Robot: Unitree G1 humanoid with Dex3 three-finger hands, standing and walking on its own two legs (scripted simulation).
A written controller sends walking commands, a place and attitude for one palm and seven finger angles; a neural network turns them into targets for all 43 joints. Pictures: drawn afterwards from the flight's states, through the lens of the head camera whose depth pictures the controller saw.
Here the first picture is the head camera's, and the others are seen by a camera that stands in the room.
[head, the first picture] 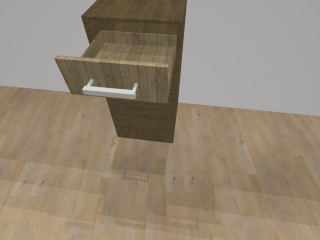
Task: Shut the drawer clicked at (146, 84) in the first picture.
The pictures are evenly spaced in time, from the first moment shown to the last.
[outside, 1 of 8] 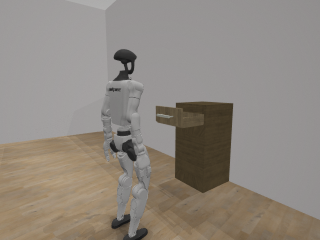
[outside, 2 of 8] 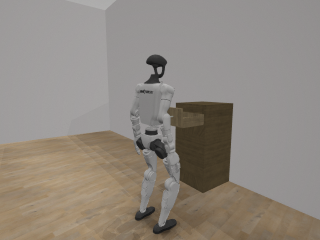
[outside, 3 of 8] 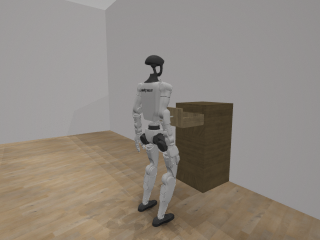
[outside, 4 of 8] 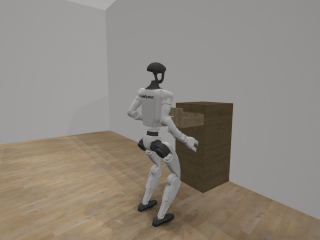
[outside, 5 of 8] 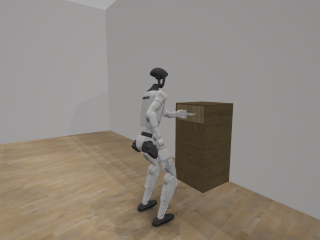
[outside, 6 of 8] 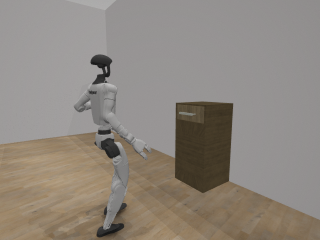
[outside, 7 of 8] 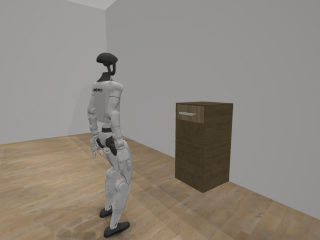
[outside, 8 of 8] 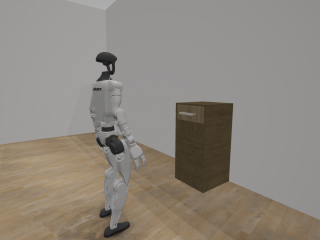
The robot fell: no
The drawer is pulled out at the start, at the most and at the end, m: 0.30 0.30 0.00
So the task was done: yes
